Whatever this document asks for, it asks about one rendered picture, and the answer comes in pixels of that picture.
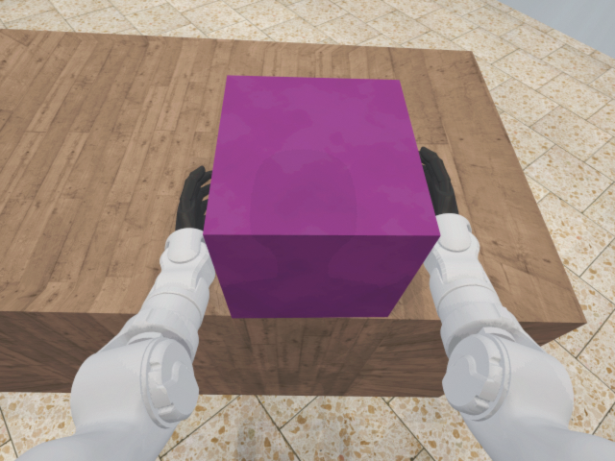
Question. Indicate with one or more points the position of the left robot forearm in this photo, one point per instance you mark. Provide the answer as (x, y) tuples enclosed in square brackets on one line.
[(176, 304)]

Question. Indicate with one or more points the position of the robot left upper arm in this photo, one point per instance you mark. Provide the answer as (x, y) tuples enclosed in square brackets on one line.
[(126, 403)]

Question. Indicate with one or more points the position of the pedestal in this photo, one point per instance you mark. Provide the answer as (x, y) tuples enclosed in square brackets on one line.
[(98, 133)]

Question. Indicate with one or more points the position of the right robot forearm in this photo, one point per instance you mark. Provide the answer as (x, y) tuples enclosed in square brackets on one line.
[(465, 300)]

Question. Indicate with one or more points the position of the carton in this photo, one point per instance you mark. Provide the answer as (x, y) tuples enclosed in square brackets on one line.
[(318, 202)]

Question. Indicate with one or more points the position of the robot right upper arm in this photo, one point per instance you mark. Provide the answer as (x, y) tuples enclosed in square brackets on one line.
[(517, 402)]

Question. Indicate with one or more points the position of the right robot hand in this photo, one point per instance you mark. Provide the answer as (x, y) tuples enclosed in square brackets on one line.
[(439, 183)]

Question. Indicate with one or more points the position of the left robot hand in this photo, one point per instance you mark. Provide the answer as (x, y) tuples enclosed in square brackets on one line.
[(191, 209)]

